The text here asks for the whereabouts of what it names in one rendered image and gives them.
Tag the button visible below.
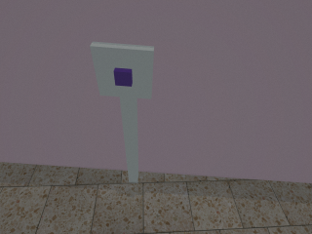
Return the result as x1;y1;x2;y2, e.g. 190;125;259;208
113;67;133;87

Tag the panel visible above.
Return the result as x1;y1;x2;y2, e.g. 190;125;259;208
90;41;154;183

